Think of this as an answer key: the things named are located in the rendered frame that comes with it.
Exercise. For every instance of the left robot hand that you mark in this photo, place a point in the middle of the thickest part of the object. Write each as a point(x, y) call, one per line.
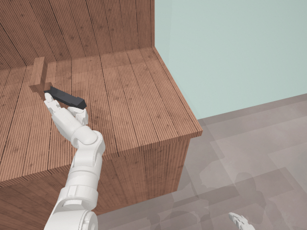
point(64, 119)

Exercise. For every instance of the left robot upper arm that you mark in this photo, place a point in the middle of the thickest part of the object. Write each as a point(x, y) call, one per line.
point(73, 220)

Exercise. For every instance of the robot left forearm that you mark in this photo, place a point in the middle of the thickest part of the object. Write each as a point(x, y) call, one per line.
point(80, 191)

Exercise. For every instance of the tap lever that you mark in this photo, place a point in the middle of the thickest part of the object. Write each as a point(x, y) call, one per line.
point(66, 98)

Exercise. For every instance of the counter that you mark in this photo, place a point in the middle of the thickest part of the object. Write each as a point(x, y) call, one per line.
point(102, 51)

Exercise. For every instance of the right robot hand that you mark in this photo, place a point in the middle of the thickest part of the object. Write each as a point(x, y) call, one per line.
point(240, 222)

